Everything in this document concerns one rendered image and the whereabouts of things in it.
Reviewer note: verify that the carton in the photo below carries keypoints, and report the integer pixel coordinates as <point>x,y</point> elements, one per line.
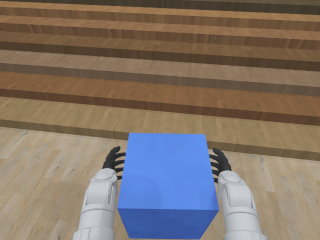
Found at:
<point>167,188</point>

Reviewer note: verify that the right robot forearm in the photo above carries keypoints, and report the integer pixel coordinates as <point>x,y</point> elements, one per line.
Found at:
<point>238,207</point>

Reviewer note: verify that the left robot hand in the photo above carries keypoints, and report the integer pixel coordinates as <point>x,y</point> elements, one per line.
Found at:
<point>111,163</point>

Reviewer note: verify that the right robot hand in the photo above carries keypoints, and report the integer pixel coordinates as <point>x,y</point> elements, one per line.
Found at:
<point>222,165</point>

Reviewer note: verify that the left robot forearm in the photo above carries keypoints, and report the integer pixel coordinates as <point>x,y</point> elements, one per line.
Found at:
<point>98,207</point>

